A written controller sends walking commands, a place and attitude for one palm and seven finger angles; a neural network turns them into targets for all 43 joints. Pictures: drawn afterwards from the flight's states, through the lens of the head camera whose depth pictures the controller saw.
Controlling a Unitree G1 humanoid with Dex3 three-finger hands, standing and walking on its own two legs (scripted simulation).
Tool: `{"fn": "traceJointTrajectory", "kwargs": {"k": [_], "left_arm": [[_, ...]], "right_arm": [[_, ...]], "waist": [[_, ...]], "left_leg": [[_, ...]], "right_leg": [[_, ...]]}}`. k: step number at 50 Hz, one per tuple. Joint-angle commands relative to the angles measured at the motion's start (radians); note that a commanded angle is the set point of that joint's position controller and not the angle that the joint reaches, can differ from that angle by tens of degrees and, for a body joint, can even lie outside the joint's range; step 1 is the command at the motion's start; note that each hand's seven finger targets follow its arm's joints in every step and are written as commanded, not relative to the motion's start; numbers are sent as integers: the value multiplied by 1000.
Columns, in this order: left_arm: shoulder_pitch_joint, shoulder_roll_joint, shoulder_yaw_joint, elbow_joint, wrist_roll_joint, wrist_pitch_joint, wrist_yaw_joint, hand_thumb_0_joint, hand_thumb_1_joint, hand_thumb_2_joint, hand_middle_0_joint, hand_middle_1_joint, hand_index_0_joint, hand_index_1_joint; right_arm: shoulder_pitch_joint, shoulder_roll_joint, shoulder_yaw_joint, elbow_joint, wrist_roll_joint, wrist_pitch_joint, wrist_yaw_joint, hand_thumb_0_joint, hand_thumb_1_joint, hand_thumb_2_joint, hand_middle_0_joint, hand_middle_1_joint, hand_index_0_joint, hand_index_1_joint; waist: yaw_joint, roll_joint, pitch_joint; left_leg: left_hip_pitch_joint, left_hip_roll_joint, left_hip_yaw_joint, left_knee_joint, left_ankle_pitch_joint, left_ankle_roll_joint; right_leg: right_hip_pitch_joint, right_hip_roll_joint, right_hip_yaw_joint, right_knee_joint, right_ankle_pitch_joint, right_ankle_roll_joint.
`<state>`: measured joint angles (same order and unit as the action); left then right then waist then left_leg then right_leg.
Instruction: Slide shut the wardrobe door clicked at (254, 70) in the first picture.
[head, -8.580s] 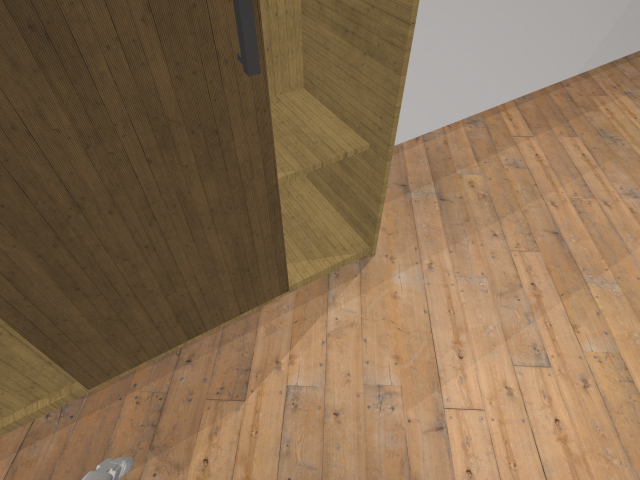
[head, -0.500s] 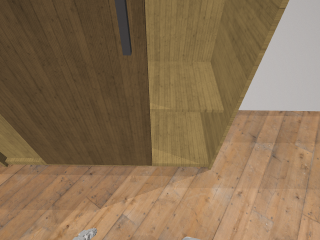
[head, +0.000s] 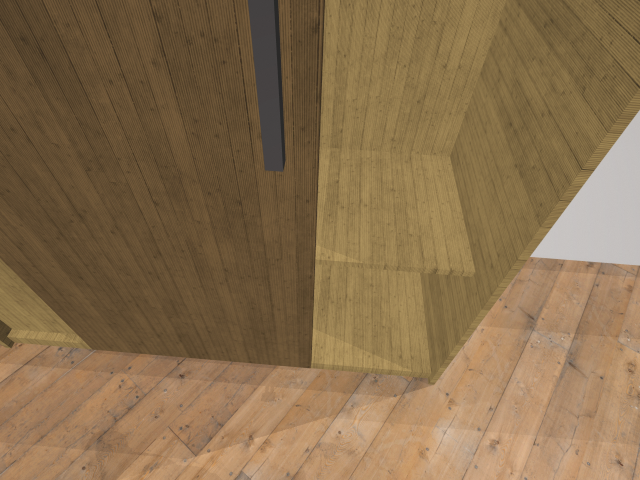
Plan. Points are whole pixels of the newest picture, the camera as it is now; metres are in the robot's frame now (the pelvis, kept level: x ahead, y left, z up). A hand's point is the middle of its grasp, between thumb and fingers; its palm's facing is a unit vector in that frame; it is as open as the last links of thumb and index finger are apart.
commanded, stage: come to a stop and stand still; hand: left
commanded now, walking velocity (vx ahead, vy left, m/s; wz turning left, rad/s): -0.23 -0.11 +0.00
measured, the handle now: (271, 60) +0.49 +0.12 +0.27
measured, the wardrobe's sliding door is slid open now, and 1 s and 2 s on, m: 0.38 0.38 0.38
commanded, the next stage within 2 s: look again from close up in 1.24 s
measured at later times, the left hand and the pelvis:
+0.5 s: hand out of the picture +0.01 +0.13 -0.15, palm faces +0.05 -0.97 -0.25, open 7.4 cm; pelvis -0.03 -0.06 +0.01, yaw +0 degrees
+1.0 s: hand out of the picture -0.06 +0.15 -0.17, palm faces +0.05 -0.98 -0.19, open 7.4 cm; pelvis -0.05 -0.03 +0.01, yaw +1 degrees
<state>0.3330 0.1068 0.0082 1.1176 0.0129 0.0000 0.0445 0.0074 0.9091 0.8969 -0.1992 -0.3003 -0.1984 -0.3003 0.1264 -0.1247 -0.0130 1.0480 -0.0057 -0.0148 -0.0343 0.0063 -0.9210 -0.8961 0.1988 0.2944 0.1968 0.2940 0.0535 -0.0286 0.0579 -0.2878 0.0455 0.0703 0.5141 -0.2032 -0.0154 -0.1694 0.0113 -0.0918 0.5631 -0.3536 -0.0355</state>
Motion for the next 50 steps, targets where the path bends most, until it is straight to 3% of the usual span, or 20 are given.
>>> {"fn": "traceJointTrajectory", "kwargs": {"k": [1, 4, 6, 9, 10, 11, 12, 13, 14, 18, 22, 25, 26, 28, 29, 30, 32, 38, 43, 50], "left_arm": [[57, 139, 41, -77, -5, 25, 6, 0, 900, 900, -200, -300, -200, -300], [60, 118, 58, -103, 2, 35, -2, 0, 900, 900, -200, -300, -200, -300], [60, 114, 60, -118, 2, 35, -9, 0, 900, 900, -200, -300, -200, -300], [99, 105, 60, -115, 6, 22, -15, 0, 900, 900, -200, -300, -200, -300], [107, 132, 61, -111, 13, 15, -14, 0, 900, 900, -200, -300, -200, -300], [71, 202, 63, -119, 20, 3, -10, 0, 900, 900, -200, -300, -200, -300], [-1, 248, 59, -145, 17, -1, -11, 0, 900, 900, -200, -300, -200, -300], [-48, 258, 56, -157, 16, -1, -14, 0, 900, 900, -200, -300, -200, -300], [-83, 247, 59, -161, 17, -6, -13, 0, 900, 900, -200, -300, -200, -300], [-87, 226, 53, -132, 10, -20, -14, 0, 900, 900, -200, -300, -200, -300], [-14, 254, 63, -101, 7, -24, -3, 0, 900, 900, -200, -300, -200, -300], [-19, 254, 65, -87, -1, -20, 6, 0, 900, 900, -200, -300, -200, -300], [-37, 248, 64, -85, -4, -17, 7, 0, 900, 900, -200, -300, -200, -300], [-46, 212, 59, -88, -10, -11, 6, 0, 900, 900, -200, -300, -200, -300], [-48, 200, 52, -90, -8, -9, 5, 0, 900, 900, -200, -300, -200, -300], [-65, 196, 51, -90, -4, -5, 5, 0, 900, 900, -200, -300, -200, -300], [-96, 189, 45, -80, -4, 0, 0, 0, 900, 900, -200, -300, -200, -300], [-84, 163, 28, -41, -1, 6, -8, 0, 900, 900, -200, -300, -200, -300], [-54, 148, 19, -19, 0, 2, -10, 0, 900, 900, -200, -300, -200, -300], [-18, 133, 12, -3, -3, -8, -8, 0, 900, 900, -200, -300, -200, -300]], "right_arm": [[142, -191, -50, -12, -4, 23, -35, 0, -900, -900, 200, 300, 200, 300], [63, -204, -72, -53, -19, 33, -35, 0, -900, -900, 200, 300, 200, 300], [40, -210, -78, -76, -19, 35, -30, 0, -900, -900, 200, 300, 200, 300], [4, -207, -83, -91, -18, 40, -11, 0, -900, -900, 200, 300, 200, 300], [13, -178, -80, -91, -11, 43, -4, 0, -900, -900, 200, 300, 200, 300], [27, -113, -67, -101, -1, 48, 7, 0, -900, -900, 200, 300, 200, 300], [5, -89, -58, -117, -2, 54, 17, 0, -900, -900, 200, 300, 200, 300], [-3, -105, -59, -107, -6, 56, 24, 0, -900, -900, 200, 300, 200, 300], [-14, -104, -56, -102, -12, 56, 27, 0, -900, -900, 200, 300, 200, 300], [72, -117, -41, -38, -10, 36, 28, 0, -900, -900, 200, 300, 200, 300], [80, -126, -32, -39, -4, 27, 18, 0, -900, -900, 200, 300, 200, 300], [127, -123, -27, -23, -1, 22, 7, 0, -900, -900, 200, 300, 200, 300], [151, -125, -27, -10, 0, 20, 6, 0, -900, -900, 200, 300, 200, 300], [163, -148, -28, 1, -7, 14, 0, 0, -900, -900, 200, 300, 200, 300], [158, -157, -31, 2, -8, 16, -2, 0, -900, -900, 200, 300, 200, 300], [161, -160, -30, 0, -8, 20, -2, 0, -900, -900, 200, 300, 200, 300], [160, -147, -23, 14, -7, 16, -3, 0, -900, -900, 200, 300, 200, 300], [150, -136, -10, 29, -4, 13, -3, 0, -900, -900, 200, 300, 200, 300], [177, -129, -6, 44, -5, 7, -3, 0, -900, -900, 200, 300, 200, 300], [210, -115, -1, 59, -3, -5, -5, 0, -900, -900, 200, 300, 200, 300]], "waist": [[-56, 249, -48], [-41, 205, -114], [-36, 167, -164], [-12, 139, -194], [-7, 60, -181], [-25, -149, -129], [-35, -228, -61], [-31, -142, -52], [-39, -166, -7], [-47, -109, 20], [-11, -100, -17], [-22, -97, -77], [-30, -93, -96], [-30, -5, -117], [-29, 33, -125], [-34, 23, -96], [-41, 89, -79], [-38, 66, 35], [-42, 36, 48], [-45, 43, 13]], "left_leg": [[148, 329, -240, -151, 920, 223], [192, 311, -213, -114, 791, 225], [170, 288, -193, -107, 667, 206], [73, 202, -133, -53, 347, 133], [10, 130, -103, 5, 145, 83], [-87, 13, -49, 94, -129, 15], [-87, -25, -40, 160, -260, -8], [-20, -11, -70, 218, -274, -6], [-61, 0, -95, 234, -249, 2], [-64, -5, -74, 188, -158, -2], [-77, -14, -64, 80, -189, -17], [8, -14, -59, -70, -96, -17], [62, -7, -62, -119, 9, -12], [184, 43, -88, -111, 259, 8], [217, 64, -90, -75, 311, 17], [205, 73, -87, -73, 264, 18], [184, 77, -108, -111, 262, 30], [84, 68, -134, -210, 17, 35], [81, 63, -139, -246, -49, 34], [110, 61, -132, -244, 23, 34]], "right_leg": [[-156, -42, 92, 303, -242, 31], [-221, -47, 117, 376, -209, 32], [-178, -49, 103, 326, -170, 35], [-28, -41, 49, 26, 60, 45], [22, -60, 82, -123, 174, 47], [-12, -200, 285, -243, 143, 0], [-141, -327, 395, -333, 81, -77], [-231, -340, 386, -372, -74, -119], [-234, -302, 403, -373, -75, -112], [-90, -266, 302, -289, 240, -102], [84, -311, 300, -205, 606, -129], [137, -300, 271, -129, 769, -112], [126, -280, 249, -106, 752, -90], [41, -202, 182, -81, 616, -43], [-3, -177, 168, -95, 521, -29], [-34, -164, 161, -122, 413, -24], [-23, -141, 139, -128, 347, -6], [-31, -113, 138, -205, 155, 12], [-38, -112, 134, -228, 138, 18], [-14, -116, 131, -228, 193, 20]]}}
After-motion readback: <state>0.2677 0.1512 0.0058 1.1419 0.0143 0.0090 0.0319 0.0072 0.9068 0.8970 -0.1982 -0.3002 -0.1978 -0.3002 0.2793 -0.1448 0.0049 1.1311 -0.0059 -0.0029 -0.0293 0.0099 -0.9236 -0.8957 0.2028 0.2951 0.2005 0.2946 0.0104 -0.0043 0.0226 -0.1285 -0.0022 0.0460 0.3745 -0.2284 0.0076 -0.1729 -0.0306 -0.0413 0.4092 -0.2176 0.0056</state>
